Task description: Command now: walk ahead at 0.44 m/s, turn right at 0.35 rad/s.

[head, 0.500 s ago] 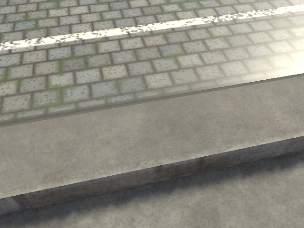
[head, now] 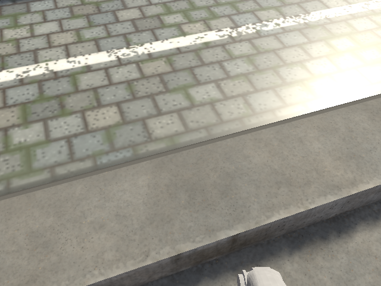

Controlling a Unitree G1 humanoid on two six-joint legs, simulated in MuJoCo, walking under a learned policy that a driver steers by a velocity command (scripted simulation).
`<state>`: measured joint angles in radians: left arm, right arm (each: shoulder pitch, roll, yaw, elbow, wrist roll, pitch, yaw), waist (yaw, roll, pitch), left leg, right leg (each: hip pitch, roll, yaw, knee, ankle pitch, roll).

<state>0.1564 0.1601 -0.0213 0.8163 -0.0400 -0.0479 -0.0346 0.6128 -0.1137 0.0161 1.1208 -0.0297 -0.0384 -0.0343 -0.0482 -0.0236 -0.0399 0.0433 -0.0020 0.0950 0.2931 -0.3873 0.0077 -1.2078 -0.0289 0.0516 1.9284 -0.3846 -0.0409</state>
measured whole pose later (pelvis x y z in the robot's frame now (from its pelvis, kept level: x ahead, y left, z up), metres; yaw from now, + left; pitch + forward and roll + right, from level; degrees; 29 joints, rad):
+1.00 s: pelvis +0.43 +0.00 +0.19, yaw -34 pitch +1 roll +0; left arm 0.19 0.31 0.06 0.62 -0.02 0.07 0.03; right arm 0.13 -0.19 -0.01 0.52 -0.02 -0.02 -0.06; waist -0.01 -0.02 0.02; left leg -0.67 0.05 0.07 1.02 -0.36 0.03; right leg -0.53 0.12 0.14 1.41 -0.39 0.07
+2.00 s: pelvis +0.64 -0.12 +0.20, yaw -37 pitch +2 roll +1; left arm 0.42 0.19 0.02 0.92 -0.02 -0.07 -0.02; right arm 0.11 -0.20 -0.02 0.73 -0.01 -0.09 0.03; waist -0.01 -0.01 -0.02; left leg -0.62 0.01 0.16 1.01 -0.43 0.09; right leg -0.34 0.04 0.16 1.34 -0.22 -0.09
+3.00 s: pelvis +1.03 -0.38 +0.26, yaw -36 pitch +2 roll -1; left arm 0.23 0.21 0.02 0.86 0.02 -0.03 0.02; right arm 0.11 -0.20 -0.02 0.87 -0.01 -0.02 -0.02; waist 0.02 -0.01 -0.02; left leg -0.40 0.02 -0.02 0.56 -0.20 0.00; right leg -0.23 0.01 -0.05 0.53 -0.33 0.00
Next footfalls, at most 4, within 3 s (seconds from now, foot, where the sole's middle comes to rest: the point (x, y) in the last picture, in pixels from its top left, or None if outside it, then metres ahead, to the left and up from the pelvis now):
0.14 right None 0.29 -0.12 -0.64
0.84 left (181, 223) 0.61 0.02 -0.51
1.44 right None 0.34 -0.09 -0.64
1.88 left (223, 179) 0.77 -0.12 -0.51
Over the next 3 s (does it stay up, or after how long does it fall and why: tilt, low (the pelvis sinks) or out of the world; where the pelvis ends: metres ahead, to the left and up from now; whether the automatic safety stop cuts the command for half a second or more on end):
stays up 1.03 -0.38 0.26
